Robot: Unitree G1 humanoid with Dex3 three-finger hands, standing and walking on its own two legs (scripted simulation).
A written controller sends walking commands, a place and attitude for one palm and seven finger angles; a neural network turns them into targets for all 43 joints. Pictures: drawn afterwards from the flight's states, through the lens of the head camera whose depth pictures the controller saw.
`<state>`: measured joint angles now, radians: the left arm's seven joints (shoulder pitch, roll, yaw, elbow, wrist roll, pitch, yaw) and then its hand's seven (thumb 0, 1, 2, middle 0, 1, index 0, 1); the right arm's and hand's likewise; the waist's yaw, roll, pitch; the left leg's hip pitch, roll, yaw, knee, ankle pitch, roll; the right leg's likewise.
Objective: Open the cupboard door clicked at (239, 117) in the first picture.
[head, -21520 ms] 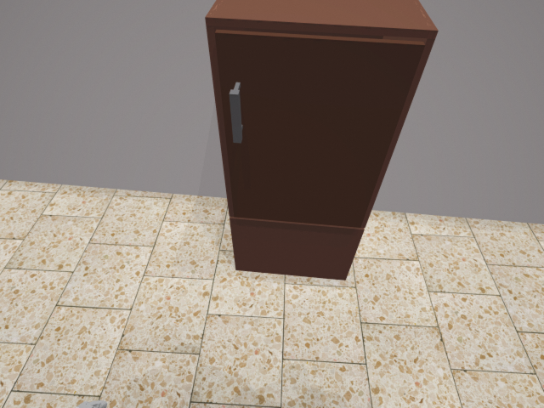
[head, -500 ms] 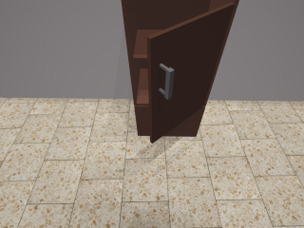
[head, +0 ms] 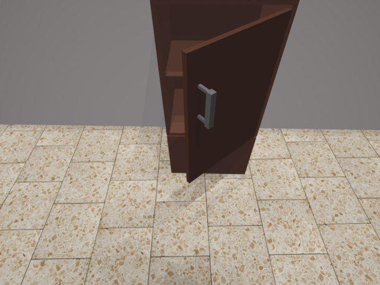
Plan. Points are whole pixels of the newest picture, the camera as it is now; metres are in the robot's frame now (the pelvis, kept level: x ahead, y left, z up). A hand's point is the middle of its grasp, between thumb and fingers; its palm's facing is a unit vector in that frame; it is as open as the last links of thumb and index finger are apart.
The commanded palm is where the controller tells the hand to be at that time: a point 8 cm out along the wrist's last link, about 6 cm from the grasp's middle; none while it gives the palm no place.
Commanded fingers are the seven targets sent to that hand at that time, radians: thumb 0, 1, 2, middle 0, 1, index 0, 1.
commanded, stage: walk to a spot facing it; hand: left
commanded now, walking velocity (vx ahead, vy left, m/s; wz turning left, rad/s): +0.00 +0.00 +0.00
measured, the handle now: (205, 106) +0.58 -0.01 +0.03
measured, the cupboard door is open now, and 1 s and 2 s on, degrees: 41 41 41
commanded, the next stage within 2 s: none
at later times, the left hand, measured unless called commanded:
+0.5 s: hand out of the picture +0.08 +0.19 -0.17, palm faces -0.14 -0.96 -0.26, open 7.4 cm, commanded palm none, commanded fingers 0.00 0.90 0.90 -0.20 -0.30 -0.20 -0.30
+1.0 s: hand (132, 284) +0.16 +0.16 -0.18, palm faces -0.42 -0.88 -0.21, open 7.4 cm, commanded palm none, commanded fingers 0.00 0.90 0.90 -0.20 -0.30 -0.20 -0.30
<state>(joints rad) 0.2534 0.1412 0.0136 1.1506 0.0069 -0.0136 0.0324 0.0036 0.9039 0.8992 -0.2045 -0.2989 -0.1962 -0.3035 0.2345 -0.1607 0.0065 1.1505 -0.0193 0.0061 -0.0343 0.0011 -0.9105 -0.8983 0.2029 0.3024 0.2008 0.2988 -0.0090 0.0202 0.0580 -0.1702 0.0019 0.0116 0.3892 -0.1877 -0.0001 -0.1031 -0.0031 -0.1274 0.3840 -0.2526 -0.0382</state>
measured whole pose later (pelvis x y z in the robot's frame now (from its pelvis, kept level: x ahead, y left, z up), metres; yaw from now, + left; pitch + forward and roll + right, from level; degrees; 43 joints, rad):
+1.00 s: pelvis -0.01 +0.01 -0.01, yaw -28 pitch +1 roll -1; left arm 0.16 0.25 0.09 0.92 0.02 0.06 -0.02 0.01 0.90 0.90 -0.21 -0.30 -0.20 -0.30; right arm 0.13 -0.21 -0.02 0.87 -0.03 0.00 -0.04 0.00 -0.90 -0.90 0.21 0.30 0.20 0.30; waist 0.02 -0.03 0.11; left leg -0.27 0.05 0.03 0.56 -0.31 -0.01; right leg -0.48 0.06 0.06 0.99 -0.49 0.04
